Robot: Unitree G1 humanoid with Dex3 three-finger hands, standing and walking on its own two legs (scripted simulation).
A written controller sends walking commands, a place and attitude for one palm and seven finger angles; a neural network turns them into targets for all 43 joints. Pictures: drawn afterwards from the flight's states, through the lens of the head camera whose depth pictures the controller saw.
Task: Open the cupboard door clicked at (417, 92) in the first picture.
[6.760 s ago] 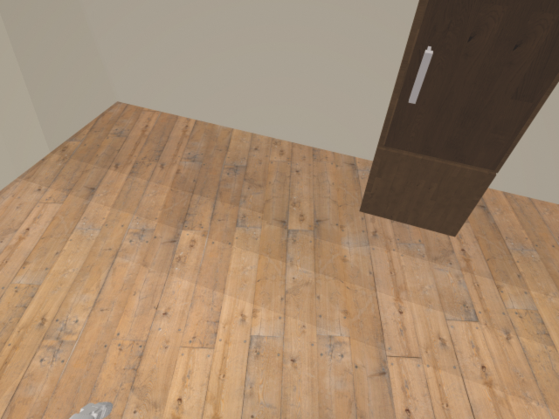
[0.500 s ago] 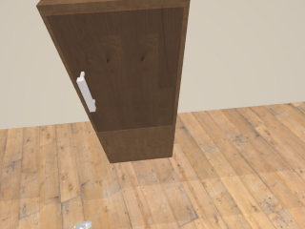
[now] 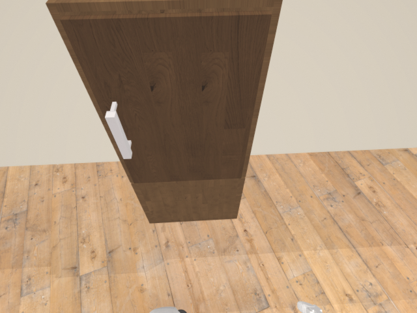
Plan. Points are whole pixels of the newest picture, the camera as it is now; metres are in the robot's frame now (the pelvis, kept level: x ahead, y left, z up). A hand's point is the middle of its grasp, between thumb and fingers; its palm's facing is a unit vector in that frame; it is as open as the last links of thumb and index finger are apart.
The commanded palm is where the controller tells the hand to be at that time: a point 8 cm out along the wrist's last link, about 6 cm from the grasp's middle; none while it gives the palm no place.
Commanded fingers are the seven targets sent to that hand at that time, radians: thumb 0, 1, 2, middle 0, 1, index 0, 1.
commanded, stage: come to a stop and stand still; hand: left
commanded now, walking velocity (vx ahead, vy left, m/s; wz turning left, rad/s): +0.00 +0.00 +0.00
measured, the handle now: (121, 131) +0.53 +0.29 -0.03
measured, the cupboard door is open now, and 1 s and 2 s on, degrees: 0 0 0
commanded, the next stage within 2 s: look again from close up in 0.74 s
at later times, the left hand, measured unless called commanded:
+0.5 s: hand out of the picture -0.01 +0.14 -0.17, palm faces +0.08 -0.98 -0.20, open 7.3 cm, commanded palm none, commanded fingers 0.00 0.90 0.90 -0.20 -0.30 -0.20 -0.30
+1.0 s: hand out of the picture -0.06 +0.16 -0.18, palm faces +0.04 -0.98 -0.18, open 7.4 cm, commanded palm none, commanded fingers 0.00 0.90 0.90 -0.20 -0.30 -0.20 -0.30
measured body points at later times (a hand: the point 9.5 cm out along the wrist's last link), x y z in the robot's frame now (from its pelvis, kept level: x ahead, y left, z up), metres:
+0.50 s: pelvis -0.05 -0.04 +0.01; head -0.04 -0.04 +0.46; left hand -0.01 +0.20 -0.15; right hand -0.06 -0.26 -0.15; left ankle -0.06 +0.10 -0.73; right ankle -0.01 -0.12 -0.73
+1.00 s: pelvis -0.05 -0.01 +0.00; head -0.05 -0.01 +0.45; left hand -0.06 +0.21 -0.16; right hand -0.06 -0.25 -0.15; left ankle -0.06 +0.10 -0.73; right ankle -0.01 -0.12 -0.73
